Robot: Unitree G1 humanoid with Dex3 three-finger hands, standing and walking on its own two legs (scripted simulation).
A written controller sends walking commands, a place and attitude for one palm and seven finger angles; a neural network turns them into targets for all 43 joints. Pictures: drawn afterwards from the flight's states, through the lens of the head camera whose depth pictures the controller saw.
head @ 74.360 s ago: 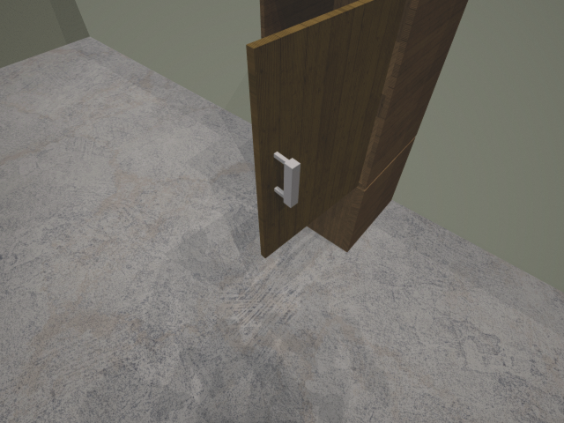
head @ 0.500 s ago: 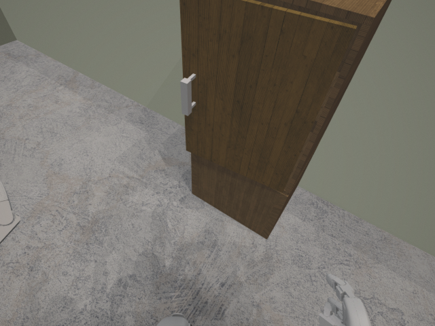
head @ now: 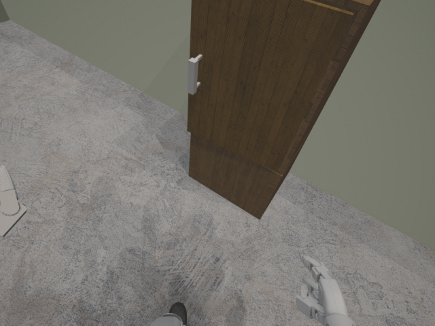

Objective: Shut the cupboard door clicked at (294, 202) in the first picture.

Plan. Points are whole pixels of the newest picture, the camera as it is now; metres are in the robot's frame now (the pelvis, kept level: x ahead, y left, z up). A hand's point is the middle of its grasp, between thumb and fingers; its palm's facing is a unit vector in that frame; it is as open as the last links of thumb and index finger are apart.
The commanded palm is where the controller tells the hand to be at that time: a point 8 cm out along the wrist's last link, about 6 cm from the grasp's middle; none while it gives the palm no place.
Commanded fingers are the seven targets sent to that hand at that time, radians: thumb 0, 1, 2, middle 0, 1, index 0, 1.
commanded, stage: stop stepping back and stand still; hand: left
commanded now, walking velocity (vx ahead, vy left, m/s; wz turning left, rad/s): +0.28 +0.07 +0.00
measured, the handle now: (195, 74) +0.85 +0.17 -0.03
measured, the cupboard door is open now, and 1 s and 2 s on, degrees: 6 6 6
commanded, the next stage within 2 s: let the arm hang, fingers relaxed in 1.32 s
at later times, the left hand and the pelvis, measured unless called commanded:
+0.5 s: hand out of the picture +0.10 +0.30 +0.19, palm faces +0.39 -0.80 -0.45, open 7.4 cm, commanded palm +0.06 +0.35 +0.19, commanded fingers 0.00 0.90 0.90 -0.20 -0.30 -0.20 -0.30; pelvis -0.08 +0.04 -0.01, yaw +2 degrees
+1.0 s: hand out of the picture +0.13 +0.35 +0.19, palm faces +0.42 -0.74 -0.51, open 7.4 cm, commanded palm +0.07 +0.38 +0.19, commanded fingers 0.00 0.90 0.90 -0.20 -0.30 -0.20 -0.30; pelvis -0.07 +0.08 +0.01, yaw +1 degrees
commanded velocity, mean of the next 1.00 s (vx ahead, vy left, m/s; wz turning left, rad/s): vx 0.12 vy -0.07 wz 0.00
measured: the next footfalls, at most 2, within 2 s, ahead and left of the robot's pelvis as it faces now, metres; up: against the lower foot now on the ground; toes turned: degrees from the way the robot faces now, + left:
right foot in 0.42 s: -0.06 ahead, -0.05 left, +0.00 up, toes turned +0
left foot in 0.66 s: -0.02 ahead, +0.21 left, +0.00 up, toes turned +4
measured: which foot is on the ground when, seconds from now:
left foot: down 0.00-0.42, up 0.44-0.64, down 0.66-1.00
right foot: down 0.00-0.30, up 0.32-0.40, down 0.42-0.66, up 0.68-0.96, down 0.98-1.00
